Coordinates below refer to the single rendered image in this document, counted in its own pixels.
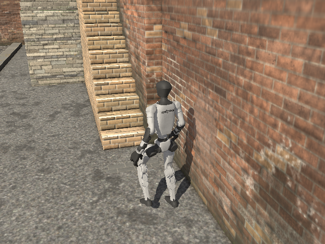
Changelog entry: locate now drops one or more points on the stairs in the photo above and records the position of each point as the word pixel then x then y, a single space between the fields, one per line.
pixel 108 75

